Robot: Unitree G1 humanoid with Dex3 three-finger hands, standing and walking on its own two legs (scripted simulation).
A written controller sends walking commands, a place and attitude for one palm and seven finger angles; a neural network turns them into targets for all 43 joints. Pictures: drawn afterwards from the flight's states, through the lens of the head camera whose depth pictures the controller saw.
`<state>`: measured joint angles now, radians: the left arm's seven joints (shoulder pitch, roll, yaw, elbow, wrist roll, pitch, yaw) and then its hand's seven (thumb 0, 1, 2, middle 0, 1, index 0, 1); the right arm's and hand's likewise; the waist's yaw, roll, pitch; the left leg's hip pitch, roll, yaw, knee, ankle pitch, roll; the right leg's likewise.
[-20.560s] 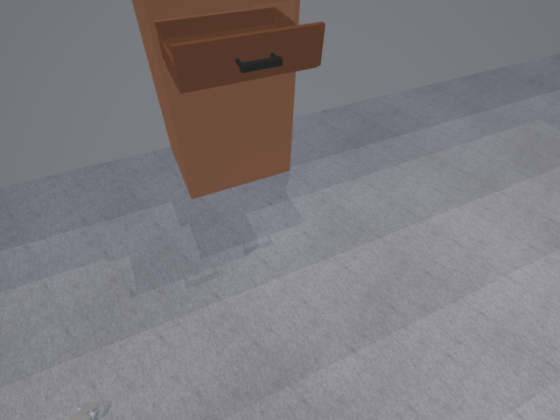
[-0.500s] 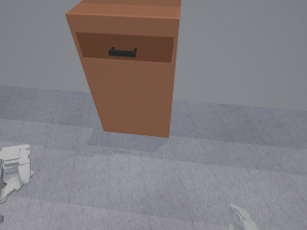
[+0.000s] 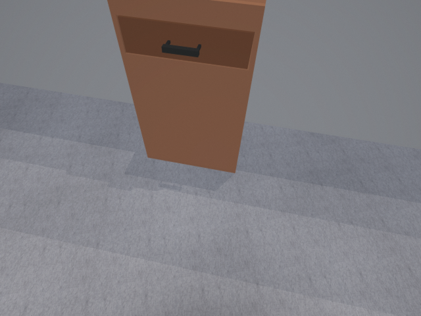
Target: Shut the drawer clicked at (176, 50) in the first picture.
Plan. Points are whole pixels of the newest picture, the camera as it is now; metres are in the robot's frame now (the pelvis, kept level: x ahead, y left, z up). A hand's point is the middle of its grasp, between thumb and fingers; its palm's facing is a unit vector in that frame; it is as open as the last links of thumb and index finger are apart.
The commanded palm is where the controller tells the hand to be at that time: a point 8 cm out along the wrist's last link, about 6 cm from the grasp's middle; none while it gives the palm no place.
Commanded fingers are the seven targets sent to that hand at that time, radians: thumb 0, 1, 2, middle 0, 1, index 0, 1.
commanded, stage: let the arm hang, fingers relaxed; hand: left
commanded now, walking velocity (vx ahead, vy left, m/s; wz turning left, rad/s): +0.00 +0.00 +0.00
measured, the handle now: (182, 47) +0.98 +0.18 -0.01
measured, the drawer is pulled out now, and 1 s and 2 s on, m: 0.00 0.00 0.00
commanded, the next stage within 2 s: look to check the result in 0.58 s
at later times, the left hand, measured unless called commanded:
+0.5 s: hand out of the picture -0.01 +0.18 -0.17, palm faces +0.02 -0.98 -0.18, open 7.3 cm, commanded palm none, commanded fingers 0.00 0.90 0.90 -0.20 -0.30 -0.20 -0.30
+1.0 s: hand out of the picture +0.03 +0.20 -0.17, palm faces -0.01 -0.98 -0.22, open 7.4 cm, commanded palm none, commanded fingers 0.00 0.90 0.90 -0.20 -0.30 -0.20 -0.30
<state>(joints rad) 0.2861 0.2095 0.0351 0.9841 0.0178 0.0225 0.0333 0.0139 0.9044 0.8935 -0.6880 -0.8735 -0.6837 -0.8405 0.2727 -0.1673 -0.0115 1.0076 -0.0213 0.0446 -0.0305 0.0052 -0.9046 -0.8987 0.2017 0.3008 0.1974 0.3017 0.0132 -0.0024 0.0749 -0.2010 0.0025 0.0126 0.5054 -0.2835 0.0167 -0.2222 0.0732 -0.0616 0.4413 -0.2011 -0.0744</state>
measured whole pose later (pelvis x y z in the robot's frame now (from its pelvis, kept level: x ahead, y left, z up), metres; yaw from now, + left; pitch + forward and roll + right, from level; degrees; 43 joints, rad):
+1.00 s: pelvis +0.01 +0.02 +0.01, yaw -2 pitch -2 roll +0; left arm 0.22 0.17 0.02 1.15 0.01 -0.02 0.03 0.01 0.91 0.89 -0.20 -0.30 -0.20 -0.30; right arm 0.26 -0.17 -0.01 1.13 -0.02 0.00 -0.04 0.00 -0.90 -0.90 0.20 0.30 0.20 0.30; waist -0.01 0.01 0.05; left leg -0.13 -0.02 0.05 0.39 -0.24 0.04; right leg -0.18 0.05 -0.02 0.38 -0.17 -0.05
